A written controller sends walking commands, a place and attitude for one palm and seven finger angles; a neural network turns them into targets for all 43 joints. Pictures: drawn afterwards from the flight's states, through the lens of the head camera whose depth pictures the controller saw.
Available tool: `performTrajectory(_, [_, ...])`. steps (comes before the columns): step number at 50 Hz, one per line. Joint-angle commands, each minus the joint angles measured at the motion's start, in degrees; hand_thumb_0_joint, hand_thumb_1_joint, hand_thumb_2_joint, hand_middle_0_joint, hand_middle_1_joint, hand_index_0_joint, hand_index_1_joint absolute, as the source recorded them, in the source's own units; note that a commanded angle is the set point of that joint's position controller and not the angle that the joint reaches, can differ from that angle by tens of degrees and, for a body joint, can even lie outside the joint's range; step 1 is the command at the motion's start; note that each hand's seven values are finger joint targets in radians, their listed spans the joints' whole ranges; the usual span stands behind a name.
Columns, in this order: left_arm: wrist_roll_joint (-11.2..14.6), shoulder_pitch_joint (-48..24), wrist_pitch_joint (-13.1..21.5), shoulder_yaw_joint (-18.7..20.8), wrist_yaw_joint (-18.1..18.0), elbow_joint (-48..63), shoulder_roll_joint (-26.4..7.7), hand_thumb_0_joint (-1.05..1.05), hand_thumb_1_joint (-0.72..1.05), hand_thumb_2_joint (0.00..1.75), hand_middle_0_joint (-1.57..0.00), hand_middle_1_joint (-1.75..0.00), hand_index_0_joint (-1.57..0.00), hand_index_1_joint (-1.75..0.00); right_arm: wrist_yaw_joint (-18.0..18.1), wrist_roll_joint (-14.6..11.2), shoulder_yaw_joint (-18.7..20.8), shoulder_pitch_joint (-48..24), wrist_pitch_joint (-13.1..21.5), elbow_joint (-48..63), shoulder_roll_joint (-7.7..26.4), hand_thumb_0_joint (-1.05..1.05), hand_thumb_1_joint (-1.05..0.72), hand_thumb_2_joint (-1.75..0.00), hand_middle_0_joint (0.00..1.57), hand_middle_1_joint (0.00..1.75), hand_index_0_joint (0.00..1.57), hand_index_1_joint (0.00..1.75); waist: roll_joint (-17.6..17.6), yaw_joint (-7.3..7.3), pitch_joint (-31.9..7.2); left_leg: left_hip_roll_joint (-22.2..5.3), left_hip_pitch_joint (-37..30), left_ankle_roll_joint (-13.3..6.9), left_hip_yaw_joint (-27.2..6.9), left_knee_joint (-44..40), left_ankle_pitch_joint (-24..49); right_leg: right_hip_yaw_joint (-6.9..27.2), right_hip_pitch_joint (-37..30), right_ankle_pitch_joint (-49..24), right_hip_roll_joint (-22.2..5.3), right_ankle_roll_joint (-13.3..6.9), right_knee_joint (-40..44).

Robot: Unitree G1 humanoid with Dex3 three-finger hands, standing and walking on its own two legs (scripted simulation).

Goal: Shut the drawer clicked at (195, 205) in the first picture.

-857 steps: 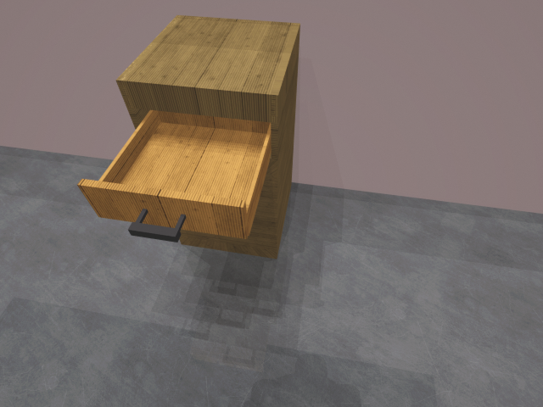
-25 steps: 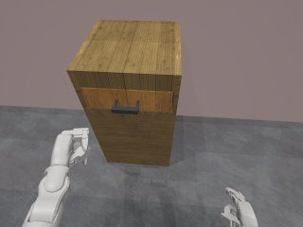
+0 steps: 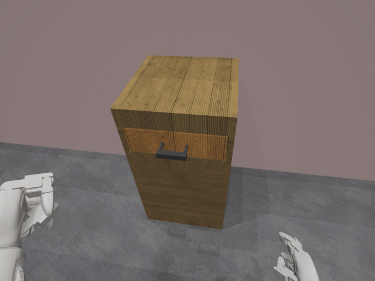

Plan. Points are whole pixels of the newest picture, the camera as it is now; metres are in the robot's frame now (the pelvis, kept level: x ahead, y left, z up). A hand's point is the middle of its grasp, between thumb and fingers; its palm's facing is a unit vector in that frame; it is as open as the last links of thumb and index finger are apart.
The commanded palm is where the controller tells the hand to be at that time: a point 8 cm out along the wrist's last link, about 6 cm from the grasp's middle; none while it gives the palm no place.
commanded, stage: draw the hand back to the body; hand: left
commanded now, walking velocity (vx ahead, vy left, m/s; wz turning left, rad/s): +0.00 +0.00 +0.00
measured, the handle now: (172, 150) +0.58 +0.14 -0.13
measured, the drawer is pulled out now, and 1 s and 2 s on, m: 0.00 0.00 0.00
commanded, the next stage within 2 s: step back with the hand held close in 0.16 s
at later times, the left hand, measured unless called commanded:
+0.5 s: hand (55, 209) +0.18 +0.24 +0.16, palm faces +0.34 -0.82 -0.46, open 3.2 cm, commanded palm +0.12 +0.28 +0.17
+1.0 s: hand (16, 250) +0.11 +0.26 +0.15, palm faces +0.34 -0.81 -0.47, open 3.2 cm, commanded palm +0.05 +0.30 +0.17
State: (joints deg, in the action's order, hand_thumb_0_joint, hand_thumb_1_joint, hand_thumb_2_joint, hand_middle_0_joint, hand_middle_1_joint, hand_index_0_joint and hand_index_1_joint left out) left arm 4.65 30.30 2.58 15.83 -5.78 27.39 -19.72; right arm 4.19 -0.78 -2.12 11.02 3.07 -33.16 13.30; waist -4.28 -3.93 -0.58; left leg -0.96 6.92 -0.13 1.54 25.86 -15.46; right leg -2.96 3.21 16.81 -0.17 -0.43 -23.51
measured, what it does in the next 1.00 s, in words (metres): shifts its weight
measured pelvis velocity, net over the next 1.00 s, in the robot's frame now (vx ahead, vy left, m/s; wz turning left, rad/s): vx -0.08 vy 0.02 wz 0.00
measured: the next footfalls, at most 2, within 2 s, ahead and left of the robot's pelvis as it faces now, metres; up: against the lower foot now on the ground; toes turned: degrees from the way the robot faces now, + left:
right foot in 1.64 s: -0.21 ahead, -0.07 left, +0.00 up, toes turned -2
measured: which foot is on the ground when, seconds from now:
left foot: down 0.00-1.00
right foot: down 0.00-1.00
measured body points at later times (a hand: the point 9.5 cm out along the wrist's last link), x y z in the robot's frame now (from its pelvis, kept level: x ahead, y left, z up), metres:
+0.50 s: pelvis -0.02 +0.00 +0.00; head -0.01 -0.02 +0.45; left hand +0.15 +0.28 +0.18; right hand +0.16 -0.24 -0.09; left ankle -0.01 +0.12 -0.74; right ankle -0.04 -0.11 -0.74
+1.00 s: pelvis -0.08 +0.02 -0.01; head -0.05 +0.03 +0.44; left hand +0.09 +0.31 +0.18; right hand +0.10 -0.21 -0.08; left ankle -0.01 +0.12 -0.74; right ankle -0.04 -0.11 -0.74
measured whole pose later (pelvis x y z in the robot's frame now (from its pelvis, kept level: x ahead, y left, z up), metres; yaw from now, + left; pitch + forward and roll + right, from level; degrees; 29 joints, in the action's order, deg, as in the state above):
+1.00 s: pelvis -0.08 +0.02 -0.01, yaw +0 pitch +1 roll -2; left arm 2.4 36.4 13.2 20.8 -8.4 33.2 -22.3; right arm 4.2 -0.5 0.3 10.1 1.6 -30.7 12.3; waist -1.3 -0.1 2.8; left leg -0.8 21.7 -2.3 1.6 30.7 -10.0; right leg -3.0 17.1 10.4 -0.5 1.2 -26.6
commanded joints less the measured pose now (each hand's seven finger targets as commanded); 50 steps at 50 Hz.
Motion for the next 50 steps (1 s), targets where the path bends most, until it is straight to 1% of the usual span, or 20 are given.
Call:
performTrajectory(1, [0.2,-2.6,4.5,5.7,-0.7,10.3,-7.2,0.00,0.90,0.90,-1.40,-1.60,-1.40,-1.60,0.3,0.0,2.4,-7.6,4.2,8.9,4.9,0.00,-0.90,-0.90,0.20,0.30,0.20,0.30,3.1,1.15,-0.3,-0.3,-2.3,-1.7,-0.3,-2.5,13.5,0.7,5.2,-15.3,0.1,-0.2,3.6])
performTrajectory(3, [0.1,-3.2,4.4,4.5,-0.6,7.5,-5.9,0.00,0.90,0.90,-1.40,-1.60,-1.40,-1.60,0.5,0.0,2.8,-7.6,4.3,8.4,5.4,0.00,-0.90,-0.90,0.20,0.30,0.20,0.30,5.5,1.54,2.4,-0.5,-2.0,-1.9,-0.3,-2.8,10.4,0.9,7.4,-11.5,0.3,0.0,5.1])
performTrajectory(4, [0.0,-4.7,4.6,4.1,-0.7,7.8,-6.2,0.00,0.90,0.90,-1.40,-1.60,-1.40,-1.60,0.7,-0.1,2.7,-7.6,4.2,8.5,5.5,0.00,-0.90,-0.90,0.20,0.30,0.20,0.30,4.0,1.70,2.8,-0.5,-1.8,-2.0,-0.3,-3.0,8.8,1.2,7.7,-9.6,-0.1,0.0,5.1])
performTrajectory(5, [0.0,-5.5,5.1,5.1,-1.0,8.9,-7.2,0.00,0.90,0.90,-1.40,-1.60,-1.40,-1.60,0.8,0.0,2.8,-7.5,4.5,8.6,5.5,0.00,-0.90,-0.90,0.20,0.30,0.20,0.30,4.7,1.43,1.3,-0.4,-2.0,-2.1,-0.5,-3.0,8.3,1.2,7.0,-8.9,-0.3,0.0,4.9])
performTrajectory(8, [-0.2,-5.7,5.8,6.6,-1.3,10.2,-9.2,0.00,0.90,0.90,-1.40,-1.60,-1.40,-1.60,1.3,0.2,2.7,-8.1,5.4,8.5,5.3,0.00,-0.90,-0.90,0.20,0.30,0.20,0.30,3.4,0.68,-0.5,-0.1,-2.5,-2.3,-0.4,-2.5,8.2,1.9,6.1,-8.6,-0.4,-0.2,5.1])
performTrajectory(10, [-0.3,-5.8,6.4,6.7,-1.6,12.1,-9.3,0.00,0.90,0.90,-1.40,-1.60,-1.40,-1.60,1.3,0.2,2.5,-8.1,6.1,8.5,4.9,0.00,-0.90,-0.90,0.20,0.30,0.20,0.30,1.1,0.48,-1.8,0.0,-2.6,-2.2,-0.6,-2.6,9.1,1.9,4.9,-9.9,-0.7,-0.4,4.2])
performTrajectory(14, [-0.3,-4.9,6.6,7.0,-1.6,11.6,-9.2,0.00,0.90,0.90,-1.40,-1.60,-1.40,-1.60,1.2,0.2,2.4,-8.3,7.1,8.0,4.6,0.00,-0.90,-0.90,0.20,0.30,0.20,0.30,0.2,0.32,-0.2,-0.1,-2.1,-1.8,-0.5,-2.7,9.6,1.9,5.2,-10.5,-0.6,-0.5,4.5])
performTrajectory(15, [-0.7,-13.1,9.5,15.3,-2.1,16.9,-17.1,0.00,0.90,0.90,-1.40,-1.60,-1.40,-1.60,0.5,0.4,3.1,-7.0,5.5,9.4,6.7,0.00,-0.90,-0.90,0.20,0.30,0.20,0.30,2.3,2.87,4.8,-0.8,3.5,-2.7,-1.4,-0.8,5.3,8.1,10.1,-11.5,-3.9,-0.5,8.3])
performTrajectory(16, [-1.0,-6.3,9.9,12.7,-1.7,10.1,-12.7,0.00,0.90,0.90,-1.40,-1.60,-1.40,-1.60,0.4,0.6,3.3,-6.7,4.6,7.8,5.6,0.00,-0.90,-0.90,0.20,0.30,0.20,0.30,4.7,3.23,4.7,-0.7,3.0,-2.6,-1.7,0.8,5.2,8.5,11.2,-11.4,-5.3,-0.9,8.8])
performTrajectory(17, [-1.2,-1.9,9.9,10.1,-1.3,7.8,-9.5,0.00,0.90,0.90,-1.40,-1.60,-1.40,-1.60,0.1,0.6,3.5,-6.4,3.7,8.1,5.6,0.00,-0.90,-0.90,0.20,0.30,0.20,0.30,5.4,3.48,4.1,-1.0,2.8,-2.4,-1.5,1.1,6.2,8.1,11.5,-12.0,-5.6,-0.8,8.4])
performTrajectory(20, [-1.1,2.7,10.9,8.9,-1.0,8.7,-8.1,0.00,0.90,0.90,-1.40,-1.60,-1.40,-1.60,-0.4,0.7,4.4,-6.3,2.0,9.1,6.2,0.00,-0.90,-0.90,0.20,0.30,0.20,0.30,3.6,3.56,-0.6,-2.1,2.4,-2.5,-1.6,-0.7,11.7,5.6,8.4,-17.3,-4.8,0.0,4.7])
performTrajectory(23, [-0.9,5.1,11.4,10.5,-1.4,11.2,-9.9,0.00,0.90,0.90,-1.40,-1.60,-1.40,-1.60,-0.1,0.7,4.9,-6.9,1.0,9.9,6.3,0.00,-0.90,-0.90,0.20,0.30,0.20,0.30,2.1,3.07,-5.0,-2.9,1.5,-2.6,-1.8,-1.9,20.1,3.4,5.8,-22.4,-3.6,0.7,1.2])
performTrajectory(25, [-0.8,6.2,11.4,11.2,-1.6,12.9,-10.6,0.00,0.90,0.90,-1.40,-1.60,-1.40,-1.60,0.1,0.5,5.1,-6.6,0.3,10.6,6.2,0.00,-0.90,-0.90,0.20,0.30,0.20,0.30,3.3,3.10,-7.6,-3.4,1.6,-2.7,-2.2,-1.7,23.5,3.0,4.5,-23.8,-3.2,1.0,-0.4])
performTrajectory(27, [-0.6,6.7,11.5,12.1,-2.0,14.3,-11.7,0.00,0.90,0.90,-1.40,-1.60,-1.40,-1.60,0.3,0.4,5.3,-6.5,-0.2,11.1,6.1,0.00,-0.90,-0.90,0.20,0.30,0.20,0.30,3.9,3.11,-8.6,-3.5,2.6,-2.6,-2.5,-1.1,26.0,2.9,3.5,-26.2,-3.1,1.1,-1.5])
performTrajectory(28, [-0.6,6.9,11.5,12.7,-2.1,15.4,-12.4,0.00,0.90,0.90,-1.40,-1.60,-1.40,-1.60,0.5,0.5,5.4,-6.8,-0.3,11.2,6.4,0.00,-0.90,-0.90,0.20,0.30,0.20,0.30,2.3,2.97,-9.2,-3.5,2.6,-2.5,-2.4,-1.0,26.3,3.1,3.6,-26.4,-3.1,1.1,-1.7])
performTrajectory(31, [-0.5,7.5,11.5,12.0,-2.5,15.8,-11.8,0.00,0.90,0.90,-1.40,-1.60,-1.40,-1.60,0.6,0.3,5.5,-6.0,-0.6,11.3,6.2,0.00,-0.90,-0.90,0.20,0.30,0.20,0.30,2.0,3.36,-8.7,-3.8,4.4,-2.5,-2.7,-1.2,25.1,3.1,3.9,-25.2,-2.8,1.2,-2.4])
performTrajectory(36, [-0.6,7.9,11.8,11.8,-2.9,16.2,-11.6,0.00,0.90,0.90,-1.40,-1.60,-1.40,-1.60,0.7,0.3,5.6,-5.7,-0.4,11.2,6.5,0.00,-0.90,-0.90,0.20,0.30,0.20,0.30,1.1,3.65,-7.2,-4.3,8.7,-2.8,-3.8,-2.8,17.1,3.4,4.8,-18.9,-2.1,1.3,-2.5])
performTrajectory(42, [-1.2,6.5,13.2,12.0,-3.5,16.4,-11.6,0.00,0.90,0.90,-1.40,-1.60,-1.40,-1.60,0.6,0.4,5.7,-5.5,0.5,11.1,6.6,0.00,-0.90,-0.90,0.20,0.30,0.20,0.30,2.1,4.51,-3.5,-3.8,17.0,-3.2,-4.7,-4.8,-2.8,5.3,5.7,-8.3,-2.0,1.0,-0.1])
performTrajectory(46, [-1.6,6.0,14.0,11.9,-3.9,16.6,-11.6,0.00,0.90,0.90,-1.40,-1.60,-1.40,-1.60,0.6,0.5,5.6,-5.4,1.1,11.2,6.6,0.00,-0.90,-0.90,0.20,0.30,0.20,0.30,2.1,4.70,-2.3,-3.6,19.4,-3.4,-5.4,-5.2,-8.2,5.7,6.9,-2.5,-1.8,0.9,1.1])
performTrajectory(50, [-2.3,5.7,15.1,12.5,-4.1,18.4,-11.8,0.00,0.90,0.90,-1.40,-1.60,-1.40,-1.60,0.7,0.7,5.5,-5.2,2.1,11.3,7.2,0.00,-0.90,-0.90,0.20,0.30,0.20,0.30,-2.6,4.65,-2.8,-5.9,24.2,-4.4,-8.3,-9.1,-13.8,4.2,3.2,-1.5,0.3,1.3,-3.6])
